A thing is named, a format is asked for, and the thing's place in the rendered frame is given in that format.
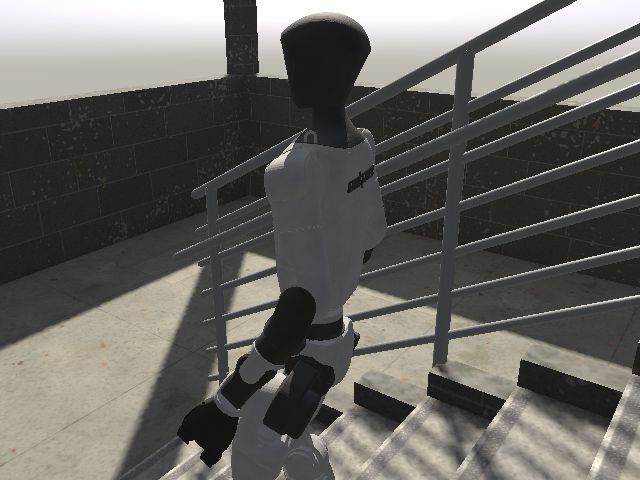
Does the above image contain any left robot forearm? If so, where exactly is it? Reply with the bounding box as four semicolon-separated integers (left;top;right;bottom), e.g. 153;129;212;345
214;286;316;417

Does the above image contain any right robot forearm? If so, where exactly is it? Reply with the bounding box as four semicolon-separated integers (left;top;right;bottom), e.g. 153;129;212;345
363;248;374;264

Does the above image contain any robot right upper arm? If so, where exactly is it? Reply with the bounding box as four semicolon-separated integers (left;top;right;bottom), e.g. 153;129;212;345
357;128;387;251

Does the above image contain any left robot hand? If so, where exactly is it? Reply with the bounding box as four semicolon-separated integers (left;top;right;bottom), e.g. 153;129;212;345
177;396;239;468

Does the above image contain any robot head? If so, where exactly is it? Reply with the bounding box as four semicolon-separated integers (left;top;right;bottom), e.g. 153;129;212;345
280;12;371;149

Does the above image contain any robot left upper arm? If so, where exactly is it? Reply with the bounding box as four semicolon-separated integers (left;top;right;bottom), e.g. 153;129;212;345
264;147;332;325

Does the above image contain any robot left thigh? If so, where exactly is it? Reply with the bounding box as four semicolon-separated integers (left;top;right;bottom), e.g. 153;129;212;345
231;360;321;480

